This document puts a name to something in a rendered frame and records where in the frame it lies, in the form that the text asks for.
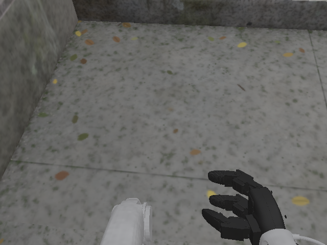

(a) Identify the robot right hand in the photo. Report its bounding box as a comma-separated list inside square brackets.
[202, 169, 287, 245]

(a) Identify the left robot thigh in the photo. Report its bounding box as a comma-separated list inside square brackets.
[100, 201, 152, 245]

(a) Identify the robot right forearm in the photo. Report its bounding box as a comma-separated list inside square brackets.
[259, 229, 298, 245]

